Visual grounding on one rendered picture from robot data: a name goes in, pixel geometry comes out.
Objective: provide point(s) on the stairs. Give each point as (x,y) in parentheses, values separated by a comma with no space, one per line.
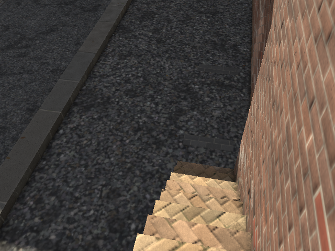
(199,210)

